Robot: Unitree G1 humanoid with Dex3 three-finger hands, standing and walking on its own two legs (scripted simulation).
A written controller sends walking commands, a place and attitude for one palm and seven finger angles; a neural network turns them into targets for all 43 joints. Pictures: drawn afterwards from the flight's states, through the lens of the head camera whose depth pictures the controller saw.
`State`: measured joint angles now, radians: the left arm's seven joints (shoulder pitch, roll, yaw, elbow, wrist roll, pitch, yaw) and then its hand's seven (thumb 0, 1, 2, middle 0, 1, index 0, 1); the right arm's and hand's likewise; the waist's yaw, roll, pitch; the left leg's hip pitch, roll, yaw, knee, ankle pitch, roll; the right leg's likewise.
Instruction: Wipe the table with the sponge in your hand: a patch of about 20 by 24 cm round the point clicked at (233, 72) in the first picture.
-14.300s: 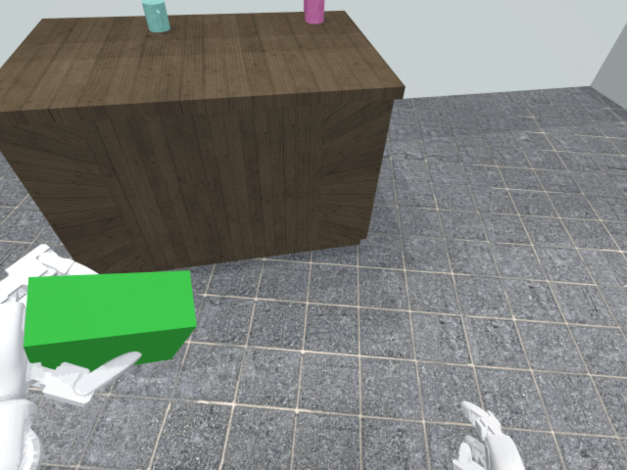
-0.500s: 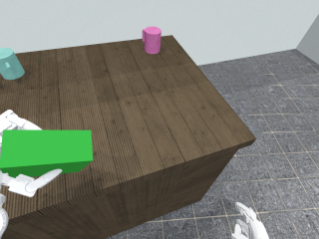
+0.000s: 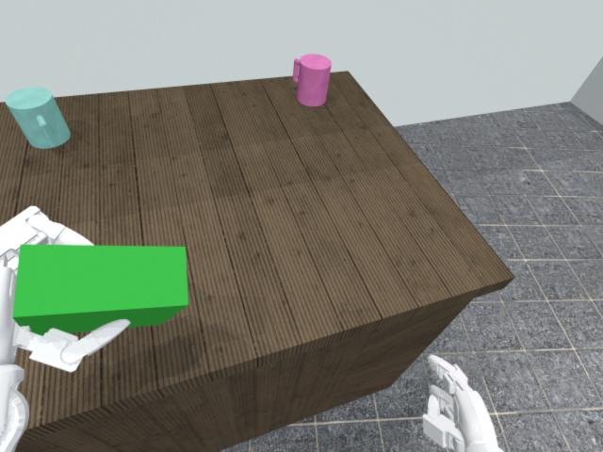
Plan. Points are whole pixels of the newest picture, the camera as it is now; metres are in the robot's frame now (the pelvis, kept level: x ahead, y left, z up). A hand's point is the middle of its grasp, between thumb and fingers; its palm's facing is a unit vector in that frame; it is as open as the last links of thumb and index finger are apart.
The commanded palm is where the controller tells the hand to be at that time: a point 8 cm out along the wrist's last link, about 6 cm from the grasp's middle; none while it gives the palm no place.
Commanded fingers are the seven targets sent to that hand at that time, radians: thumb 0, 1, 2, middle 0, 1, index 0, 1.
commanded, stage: come to a stop and stand still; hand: left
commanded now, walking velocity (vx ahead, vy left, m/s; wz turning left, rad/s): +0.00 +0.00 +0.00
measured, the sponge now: (129, 291) +0.24 +0.21 +0.13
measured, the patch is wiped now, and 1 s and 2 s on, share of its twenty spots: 0.00 0.00 0.00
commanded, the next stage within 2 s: look again from close up in 0.12 s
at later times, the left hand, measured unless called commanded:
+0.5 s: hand (96, 294) +0.22 +0.23 +0.15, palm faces +0.36 -0.85 -0.39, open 10.0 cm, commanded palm +0.16 +0.26 +0.17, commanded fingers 0.00 0.10 1.30 -1.20 -1.60 -1.20 -1.60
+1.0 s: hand (143, 290) +0.23 +0.19 +0.16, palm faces +0.34 -0.86 -0.38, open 10.0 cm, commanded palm +0.16 +0.22 +0.17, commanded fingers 0.00 0.10 1.30 -1.20 -1.60 -1.20 -1.60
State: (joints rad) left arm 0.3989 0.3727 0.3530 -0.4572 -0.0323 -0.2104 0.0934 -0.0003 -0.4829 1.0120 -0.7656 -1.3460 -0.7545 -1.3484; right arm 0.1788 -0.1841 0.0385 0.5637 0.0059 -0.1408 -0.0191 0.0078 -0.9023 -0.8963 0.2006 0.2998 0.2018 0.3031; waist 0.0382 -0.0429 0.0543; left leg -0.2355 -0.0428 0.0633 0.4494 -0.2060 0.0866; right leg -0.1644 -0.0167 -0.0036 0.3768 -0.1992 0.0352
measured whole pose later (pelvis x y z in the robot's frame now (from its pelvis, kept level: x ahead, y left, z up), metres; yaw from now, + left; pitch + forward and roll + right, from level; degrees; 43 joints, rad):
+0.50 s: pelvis +0.00 -0.02 +0.00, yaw +0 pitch -1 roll -2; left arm 0.44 0.37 0.34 -0.44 -0.04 -0.20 0.10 0.00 -0.48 1.01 -0.77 -1.35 -0.75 -1.35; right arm 0.21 -0.20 0.02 0.59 0.01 -0.12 -0.04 0.01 -0.90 -0.90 0.20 0.30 0.20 0.30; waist 0.01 -0.01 0.04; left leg -0.23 -0.02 0.05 0.43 -0.20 0.07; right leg -0.15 0.00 -0.02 0.35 -0.19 0.02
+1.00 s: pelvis +0.00 -0.05 +0.00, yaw +0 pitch +0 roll -1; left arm 0.43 0.38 0.35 -0.47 -0.07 -0.16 0.09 0.00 -0.48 1.01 -0.76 -1.35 -0.75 -1.35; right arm 0.19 -0.18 0.02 0.55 0.01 -0.09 -0.02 0.01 -0.90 -0.90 0.20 0.30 0.20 0.30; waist 0.02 -0.02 0.05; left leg -0.25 0.03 0.04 0.44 -0.20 0.01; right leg -0.18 0.05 -0.02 0.37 -0.19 -0.03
